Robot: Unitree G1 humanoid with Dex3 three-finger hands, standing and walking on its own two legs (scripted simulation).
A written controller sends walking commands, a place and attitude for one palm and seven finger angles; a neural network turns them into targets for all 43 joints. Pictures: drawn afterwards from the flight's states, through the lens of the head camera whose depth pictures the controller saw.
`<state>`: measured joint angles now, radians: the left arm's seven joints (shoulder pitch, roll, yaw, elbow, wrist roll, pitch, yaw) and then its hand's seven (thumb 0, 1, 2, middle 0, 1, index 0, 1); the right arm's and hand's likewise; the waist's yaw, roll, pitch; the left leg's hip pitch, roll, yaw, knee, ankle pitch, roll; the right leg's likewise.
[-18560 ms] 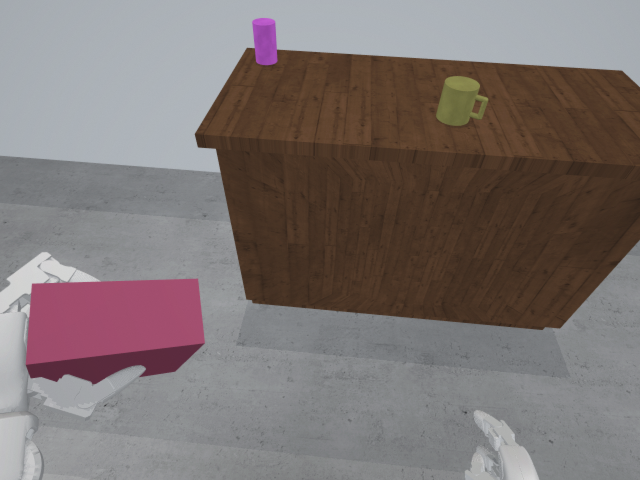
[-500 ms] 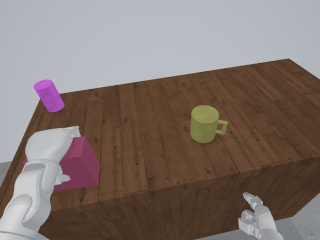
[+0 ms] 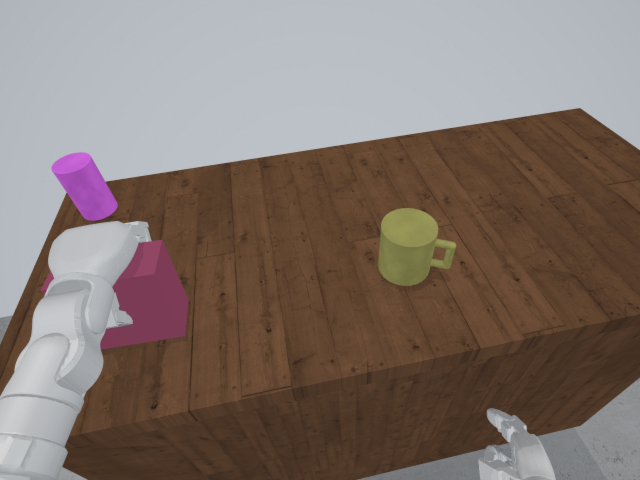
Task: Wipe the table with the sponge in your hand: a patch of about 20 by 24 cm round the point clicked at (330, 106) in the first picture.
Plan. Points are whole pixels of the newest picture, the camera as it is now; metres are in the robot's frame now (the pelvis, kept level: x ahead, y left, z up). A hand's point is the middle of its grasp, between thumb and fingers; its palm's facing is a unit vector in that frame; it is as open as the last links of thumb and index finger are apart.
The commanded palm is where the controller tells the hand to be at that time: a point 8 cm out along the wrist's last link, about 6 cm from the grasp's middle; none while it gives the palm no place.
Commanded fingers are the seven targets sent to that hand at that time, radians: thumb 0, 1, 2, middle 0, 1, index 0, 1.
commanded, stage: wipe forward along the first lane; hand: left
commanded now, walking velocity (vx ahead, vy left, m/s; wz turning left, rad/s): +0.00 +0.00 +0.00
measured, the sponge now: (131, 307) +0.30 +0.31 +0.05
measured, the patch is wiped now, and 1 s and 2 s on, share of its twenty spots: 0.10 0.40 0.50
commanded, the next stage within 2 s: slide across to the middle lane in 1.00 s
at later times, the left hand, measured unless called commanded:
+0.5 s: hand (124, 252) +0.35 +0.32 +0.10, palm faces -0.08 +0.01 -1.00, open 10.1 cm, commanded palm +0.34 +0.31 +0.14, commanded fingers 0.00 0.10 1.30 -1.20 -1.60 -1.20 -1.60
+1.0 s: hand (138, 225) +0.40 +0.33 +0.10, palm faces -0.11 +0.04 -0.99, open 10.1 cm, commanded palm +0.39 +0.32 +0.14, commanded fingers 0.00 0.10 1.30 -1.20 -1.60 -1.20 -1.60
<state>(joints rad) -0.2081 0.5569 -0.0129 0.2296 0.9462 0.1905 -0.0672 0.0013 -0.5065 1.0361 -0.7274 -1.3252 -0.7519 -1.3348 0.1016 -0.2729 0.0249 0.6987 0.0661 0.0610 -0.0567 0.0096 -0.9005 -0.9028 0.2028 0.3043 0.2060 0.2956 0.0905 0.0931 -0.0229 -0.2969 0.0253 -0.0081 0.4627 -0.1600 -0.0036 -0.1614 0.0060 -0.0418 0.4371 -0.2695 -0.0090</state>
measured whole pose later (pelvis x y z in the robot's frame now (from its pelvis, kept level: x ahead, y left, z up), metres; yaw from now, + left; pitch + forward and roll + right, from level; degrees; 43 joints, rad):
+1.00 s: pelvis +0.00 +0.01 -0.01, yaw +0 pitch +6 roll -1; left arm -0.64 0.61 -0.03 0.78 1.02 0.07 -0.03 0.02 -0.52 1.05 -0.74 -1.32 -0.76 -1.34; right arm 0.22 -0.28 -0.01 0.71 0.08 0.10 -0.04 0.01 -0.90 -0.90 0.20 0.30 0.21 0.30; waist 0.02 0.06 -0.07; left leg -0.45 0.02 -0.01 0.53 -0.18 0.00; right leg -0.31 0.00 -0.04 0.50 -0.29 0.00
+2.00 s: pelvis +0.03 +0.00 +0.00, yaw +0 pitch +6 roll +0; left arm -0.59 0.44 -0.16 0.58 1.00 0.31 0.02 0.00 -0.51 1.05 -0.73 -1.33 -0.75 -1.34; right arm 0.14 -0.27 0.01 0.69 0.08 0.13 -0.03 0.01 -0.90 -0.90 0.20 0.30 0.21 0.30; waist 0.02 0.07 -0.09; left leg -0.38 0.02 0.00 0.51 -0.22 0.00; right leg -0.25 0.00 -0.03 0.48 -0.33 -0.01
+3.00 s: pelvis +0.03 +0.00 +0.00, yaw -1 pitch +1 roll +0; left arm -0.19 0.41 -0.21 0.07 0.99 0.47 0.02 0.01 -0.49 1.05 -0.70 -1.35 -0.71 -1.36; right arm 0.07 -0.28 0.03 0.67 0.09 0.15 0.00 0.01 -0.90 -0.90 0.20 0.30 0.20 0.30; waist 0.07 0.09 -0.07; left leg -0.29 0.02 0.02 0.48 -0.22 -0.01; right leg -0.17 0.00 -0.01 0.49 -0.34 -0.01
